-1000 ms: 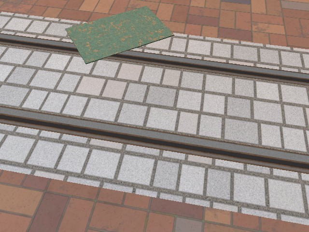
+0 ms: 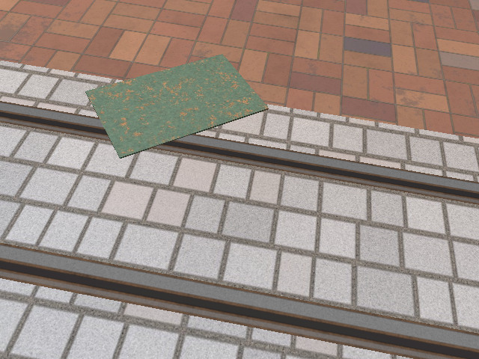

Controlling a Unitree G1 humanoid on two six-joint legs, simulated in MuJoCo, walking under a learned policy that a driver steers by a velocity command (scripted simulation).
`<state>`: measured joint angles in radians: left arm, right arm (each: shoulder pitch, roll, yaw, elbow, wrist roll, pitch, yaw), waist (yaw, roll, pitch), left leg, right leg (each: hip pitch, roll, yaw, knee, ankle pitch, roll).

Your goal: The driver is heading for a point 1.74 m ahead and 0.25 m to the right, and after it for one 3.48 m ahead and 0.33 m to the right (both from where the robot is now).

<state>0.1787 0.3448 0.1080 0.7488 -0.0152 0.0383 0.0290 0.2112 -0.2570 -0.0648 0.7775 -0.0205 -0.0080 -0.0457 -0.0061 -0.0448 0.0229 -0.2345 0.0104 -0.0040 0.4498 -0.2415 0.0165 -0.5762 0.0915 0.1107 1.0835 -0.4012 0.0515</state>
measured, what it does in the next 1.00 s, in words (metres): steps on the spot, turning right: right foot, then left foot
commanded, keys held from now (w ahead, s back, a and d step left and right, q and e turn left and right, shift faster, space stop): e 0.32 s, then no key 0.50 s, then w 0.18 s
